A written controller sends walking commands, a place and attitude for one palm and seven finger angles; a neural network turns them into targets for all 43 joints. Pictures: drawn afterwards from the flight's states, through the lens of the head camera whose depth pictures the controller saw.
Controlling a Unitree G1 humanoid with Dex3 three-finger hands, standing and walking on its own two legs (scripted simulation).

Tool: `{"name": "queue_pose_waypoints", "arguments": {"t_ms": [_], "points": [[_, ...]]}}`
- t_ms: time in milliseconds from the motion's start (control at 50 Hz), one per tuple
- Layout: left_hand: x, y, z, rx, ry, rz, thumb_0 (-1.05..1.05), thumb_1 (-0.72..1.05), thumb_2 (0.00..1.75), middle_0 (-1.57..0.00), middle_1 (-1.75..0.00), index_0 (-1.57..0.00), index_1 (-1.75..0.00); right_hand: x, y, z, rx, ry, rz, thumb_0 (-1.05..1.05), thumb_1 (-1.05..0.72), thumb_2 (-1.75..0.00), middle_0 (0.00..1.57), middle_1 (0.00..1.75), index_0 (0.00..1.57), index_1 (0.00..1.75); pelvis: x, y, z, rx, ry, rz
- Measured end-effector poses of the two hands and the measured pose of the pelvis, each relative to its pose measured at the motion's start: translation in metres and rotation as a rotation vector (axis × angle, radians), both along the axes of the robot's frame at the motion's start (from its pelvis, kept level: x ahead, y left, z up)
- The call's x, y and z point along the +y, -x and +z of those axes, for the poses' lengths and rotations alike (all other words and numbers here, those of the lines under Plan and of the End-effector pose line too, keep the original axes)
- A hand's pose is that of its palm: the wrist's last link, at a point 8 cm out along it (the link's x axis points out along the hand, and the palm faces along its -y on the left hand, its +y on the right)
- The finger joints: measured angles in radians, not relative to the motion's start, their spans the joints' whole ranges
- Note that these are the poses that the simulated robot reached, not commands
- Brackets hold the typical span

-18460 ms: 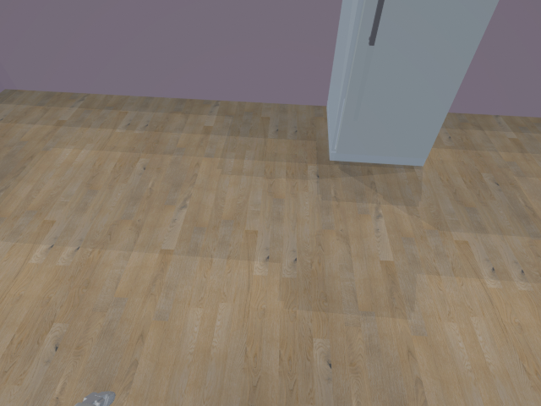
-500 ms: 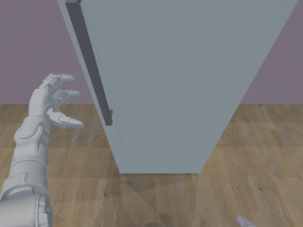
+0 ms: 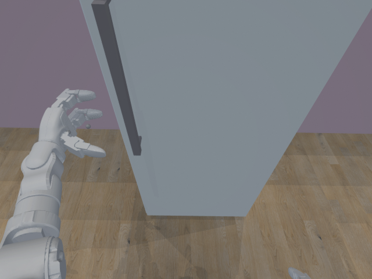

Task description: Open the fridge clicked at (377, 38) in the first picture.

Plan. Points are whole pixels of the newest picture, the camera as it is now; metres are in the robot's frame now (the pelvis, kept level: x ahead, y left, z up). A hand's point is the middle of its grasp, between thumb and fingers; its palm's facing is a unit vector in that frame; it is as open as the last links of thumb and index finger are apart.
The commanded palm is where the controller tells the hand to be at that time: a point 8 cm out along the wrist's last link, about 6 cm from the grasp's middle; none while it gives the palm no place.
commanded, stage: move the hooked fingers beside the handle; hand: left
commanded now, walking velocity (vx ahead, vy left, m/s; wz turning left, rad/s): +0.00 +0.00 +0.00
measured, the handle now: (126, 94) +0.47 +0.15 +0.15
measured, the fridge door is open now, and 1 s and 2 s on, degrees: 0 0 0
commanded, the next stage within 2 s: feel for the door with the fingertips in 1.68 s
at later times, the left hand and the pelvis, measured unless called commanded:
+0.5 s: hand (86, 126) +0.40 +0.23 +0.12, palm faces +0.03 -1.00 -0.01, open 14.0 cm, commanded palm +0.37 +0.27 +0.12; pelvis +0.00 +0.00 +0.00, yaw +0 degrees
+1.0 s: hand (89, 125) +0.40 +0.22 +0.12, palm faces -0.01 -1.00 +0.00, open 14.0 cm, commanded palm +0.37 +0.27 +0.11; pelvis +0.00 +0.00 +0.00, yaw +0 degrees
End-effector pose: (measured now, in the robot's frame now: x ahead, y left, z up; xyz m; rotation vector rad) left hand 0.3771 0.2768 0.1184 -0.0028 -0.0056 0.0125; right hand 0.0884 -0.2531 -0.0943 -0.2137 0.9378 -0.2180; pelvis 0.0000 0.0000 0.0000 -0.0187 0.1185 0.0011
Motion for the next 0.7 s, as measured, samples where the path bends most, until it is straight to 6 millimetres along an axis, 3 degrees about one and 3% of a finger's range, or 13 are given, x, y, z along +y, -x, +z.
{"name": "queue_pose_waypoints", "arguments": {"t_ms": [100,240,460,580,700], "points": [[-0.007,-0.001,-0.008,0.038,-0.017,-0.023,-0.01,-0.5,0.3,-0.3,-1.2,-0.3,-1.2,0.003,-0.004,-0.001,-0.006,0.002,0.02,0.01,-0.9,-0.9,0.2,0.3,0.2,0.3,0.003,0.005,-0.001,0.007,0.002,0.008],[-0.024,-0.009,0.003,-0.034,0.011,-0.023,-0.01,-0.5,0.3,-0.3,-1.21,-0.3,-1.2,0.007,-0.004,-0.002,-0.009,-0.006,0.023,0.01,-0.9,-0.9,0.2,0.3,0.2,0.3,0.003,0.005,-0.001,0.004,-0.002,0.002],[0.002,-0.001,-0.006,0.013,-0.009,0.026,-0.01,-0.5,0.31,-0.3,-1.2,-0.3,-1.2,0.001,0.014,-0.003,0.029,-0.001,-0.009,0.01,-0.9,-0.9,0.2,0.3,0.2,0.3,0.001,0.005,-0.001,0.005,-0.001,-0.01],[-0.001,0.004,0.006,-0.044,-0.006,-0.01,-0.01,-0.5,0.3,-0.3,-1.2,-0.3,-1.2,-0.004,0.014,-0.004,0.043,0.016,-0.004,0.01,-0.9,-0.9,0.2,0.3,0.2,0.3,0.001,0.004,-0.001,-0.001,0.004,0.002],[-0.006,-0.001,-0.01,0.047,0.016,-0.024,-0.01,-0.5,0.3,-0.3,-1.2,-0.3,-1.2,-0.004,0.006,-0.001,0.014,0.019,0.001,0.01,-0.9,-0.9,0.2,0.3,0.2,0.3,0.001,0.007,-0.002,0.007,0.002,0.005]]}}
